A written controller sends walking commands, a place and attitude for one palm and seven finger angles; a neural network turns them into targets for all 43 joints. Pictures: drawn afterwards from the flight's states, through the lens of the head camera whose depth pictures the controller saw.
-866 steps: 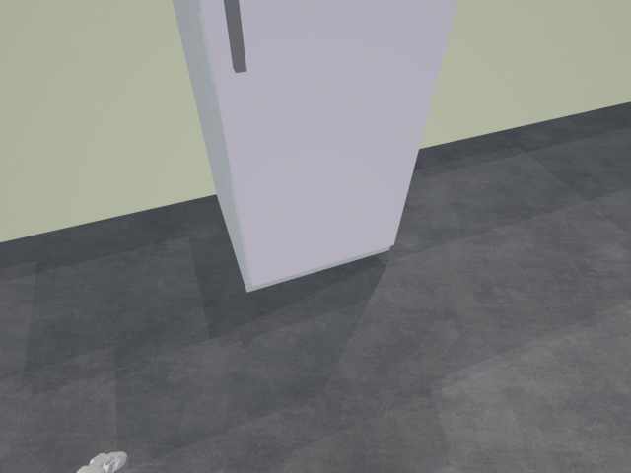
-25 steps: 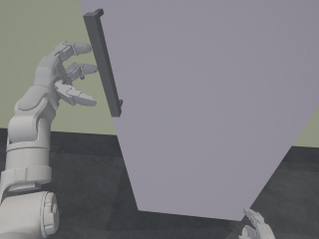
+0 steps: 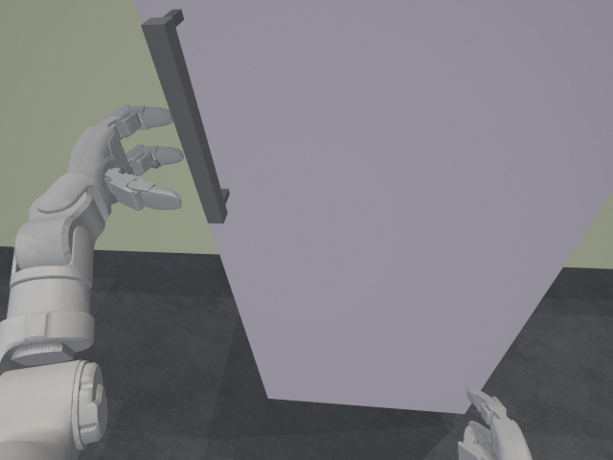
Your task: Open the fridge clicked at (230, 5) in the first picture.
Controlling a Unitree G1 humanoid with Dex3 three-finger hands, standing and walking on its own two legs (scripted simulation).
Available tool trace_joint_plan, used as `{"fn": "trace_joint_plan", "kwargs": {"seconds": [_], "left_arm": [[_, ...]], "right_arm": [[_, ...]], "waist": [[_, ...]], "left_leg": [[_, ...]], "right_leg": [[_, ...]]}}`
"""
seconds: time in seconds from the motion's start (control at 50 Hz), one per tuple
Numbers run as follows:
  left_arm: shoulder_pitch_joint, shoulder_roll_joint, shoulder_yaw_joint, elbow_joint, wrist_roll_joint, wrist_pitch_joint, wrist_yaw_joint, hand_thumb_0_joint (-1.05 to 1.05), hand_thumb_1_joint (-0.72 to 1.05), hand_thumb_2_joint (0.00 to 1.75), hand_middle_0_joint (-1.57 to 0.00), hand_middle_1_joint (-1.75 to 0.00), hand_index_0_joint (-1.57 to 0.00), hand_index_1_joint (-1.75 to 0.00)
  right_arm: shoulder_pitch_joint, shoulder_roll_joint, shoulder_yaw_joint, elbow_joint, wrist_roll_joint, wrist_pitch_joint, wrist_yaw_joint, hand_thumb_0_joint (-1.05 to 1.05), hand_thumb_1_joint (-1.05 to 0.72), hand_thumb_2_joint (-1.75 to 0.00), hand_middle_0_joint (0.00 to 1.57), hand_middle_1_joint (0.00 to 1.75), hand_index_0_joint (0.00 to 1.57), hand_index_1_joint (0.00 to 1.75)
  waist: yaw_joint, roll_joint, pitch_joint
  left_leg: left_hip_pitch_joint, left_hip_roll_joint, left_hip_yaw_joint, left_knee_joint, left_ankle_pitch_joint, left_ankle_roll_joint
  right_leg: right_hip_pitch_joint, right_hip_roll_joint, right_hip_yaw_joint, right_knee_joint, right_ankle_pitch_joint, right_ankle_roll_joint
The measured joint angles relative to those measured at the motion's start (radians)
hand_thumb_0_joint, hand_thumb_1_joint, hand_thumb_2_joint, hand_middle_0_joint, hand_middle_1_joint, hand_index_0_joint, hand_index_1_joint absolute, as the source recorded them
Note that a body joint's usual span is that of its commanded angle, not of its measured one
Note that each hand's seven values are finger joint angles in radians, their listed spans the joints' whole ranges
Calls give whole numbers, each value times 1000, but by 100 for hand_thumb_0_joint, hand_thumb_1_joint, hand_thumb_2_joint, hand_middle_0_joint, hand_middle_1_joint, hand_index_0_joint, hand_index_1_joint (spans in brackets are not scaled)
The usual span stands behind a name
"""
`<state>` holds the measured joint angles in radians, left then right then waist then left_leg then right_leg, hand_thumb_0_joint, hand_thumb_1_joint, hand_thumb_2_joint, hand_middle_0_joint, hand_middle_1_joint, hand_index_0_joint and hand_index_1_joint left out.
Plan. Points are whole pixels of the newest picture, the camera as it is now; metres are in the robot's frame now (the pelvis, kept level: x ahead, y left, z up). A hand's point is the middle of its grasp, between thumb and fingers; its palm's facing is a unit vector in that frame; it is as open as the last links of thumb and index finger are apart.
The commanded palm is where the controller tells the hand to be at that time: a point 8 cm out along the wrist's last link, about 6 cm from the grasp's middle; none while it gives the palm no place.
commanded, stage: move the hooked fingers beside the handle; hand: left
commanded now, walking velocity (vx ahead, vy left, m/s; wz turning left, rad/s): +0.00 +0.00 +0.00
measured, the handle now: (199, 130) +0.43 +0.15 +0.25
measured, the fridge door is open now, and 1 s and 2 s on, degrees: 0 0 0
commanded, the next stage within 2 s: feel for the door with the fingertips in 0.46 s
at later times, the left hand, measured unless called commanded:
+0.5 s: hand (137, 157) +0.37 +0.20 +0.26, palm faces -0.01 -1.00 -0.05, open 14.0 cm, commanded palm +0.35 +0.26 +0.25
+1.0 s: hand (174, 155) +0.38 +0.16 +0.25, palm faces -0.02 -1.00 -0.05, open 14.0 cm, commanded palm +0.35 +0.22 +0.25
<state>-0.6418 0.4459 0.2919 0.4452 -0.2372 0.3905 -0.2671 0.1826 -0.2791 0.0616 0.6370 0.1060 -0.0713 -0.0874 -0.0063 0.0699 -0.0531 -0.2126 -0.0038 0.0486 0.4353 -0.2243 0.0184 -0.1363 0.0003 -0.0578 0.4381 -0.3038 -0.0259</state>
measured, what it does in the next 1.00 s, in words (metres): stands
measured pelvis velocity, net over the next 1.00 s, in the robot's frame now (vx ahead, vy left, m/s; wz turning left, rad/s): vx -0.01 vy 0.00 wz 0.00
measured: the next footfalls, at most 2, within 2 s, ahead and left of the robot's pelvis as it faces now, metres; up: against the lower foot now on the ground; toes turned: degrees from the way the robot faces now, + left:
none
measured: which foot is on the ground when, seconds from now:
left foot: down 0.00-1.00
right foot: down 0.00-1.00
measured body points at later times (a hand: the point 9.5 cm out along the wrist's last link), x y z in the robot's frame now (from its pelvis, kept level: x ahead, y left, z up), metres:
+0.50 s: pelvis +0.00 +0.00 +0.00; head -0.02 -0.02 +0.45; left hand +0.36 +0.25 +0.26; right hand +0.19 -0.23 -0.08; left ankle +0.00 +0.11 -0.74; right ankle -0.04 -0.10 -0.74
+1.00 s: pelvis -0.01 +0.00 +0.00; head -0.03 -0.03 +0.45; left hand +0.37 +0.22 +0.26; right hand +0.17 -0.23 -0.09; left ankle +0.00 +0.11 -0.74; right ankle -0.04 -0.10 -0.74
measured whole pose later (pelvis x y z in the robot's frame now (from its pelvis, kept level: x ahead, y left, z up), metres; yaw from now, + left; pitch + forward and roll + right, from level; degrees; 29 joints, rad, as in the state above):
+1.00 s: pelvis -0.01 +0.00 +0.00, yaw +0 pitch -2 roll +0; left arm -0.61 0.35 0.24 0.25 -0.24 0.42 -0.16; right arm 0.17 -0.26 0.07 0.65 0.10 -0.06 -0.08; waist 0.00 0.06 -0.05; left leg -0.19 0.00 0.05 0.43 -0.22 0.02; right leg -0.11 0.00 -0.05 0.44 -0.30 -0.03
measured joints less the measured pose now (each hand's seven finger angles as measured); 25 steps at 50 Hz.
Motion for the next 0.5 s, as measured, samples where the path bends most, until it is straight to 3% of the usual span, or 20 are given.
{"fn": "trace_joint_plan", "kwargs": {"seconds": [0.14,0.26,0.32,0.44,0.5], "left_arm": [[69,-20,59,-148,6,-101,9,-1,-50,30,-31,-120,-30,-120],[62,40,57,-97,-4,-15,-27,-1,-50,30,-31,-120,-30,-120],[96,34,31,-106,-9,20,-36,-1,-50,30,-30,-120,-30,-120],[144,-50,5,-265,-24,-43,-10,-1,-50,30,-30,-120,-30,-120],[93,-44,22,-238,-28,-60,3,-1,-50,30,-31,-120,-30,-120]], "right_arm": [[32,16,8,-7,-15,-5,6,1,-90,-90,20,30,20,30],[35,-3,1,-6,4,14,8,1,-90,-90,20,30,20,30],[27,-16,-7,-11,7,18,4,1,-90,-90,20,30,20,30],[2,-7,-4,-1,-10,-8,-5,1,-90,-90,20,30,20,30],[-16,10,8,10,-13,-12,-4,1,-90,-90,20,30,20,30]], "waist": [[4,-26,3],[11,-9,-18],[15,0,-10],[29,-15,19],[26,-25,10]], "left_leg": [[34,5,11,-11,-9,-5],[29,6,7,5,-22,-4],[17,1,0,11,-20,-1],[25,-3,-9,9,-13,-1],[31,0,-9,8,-13,-3]], "right_leg": [[29,5,12,-10,-6,-4],[31,6,9,-7,-12,-2],[23,2,1,0,-13,0],[33,-2,-8,1,-12,0],[38,1,-8,-2,-11,-2]]}}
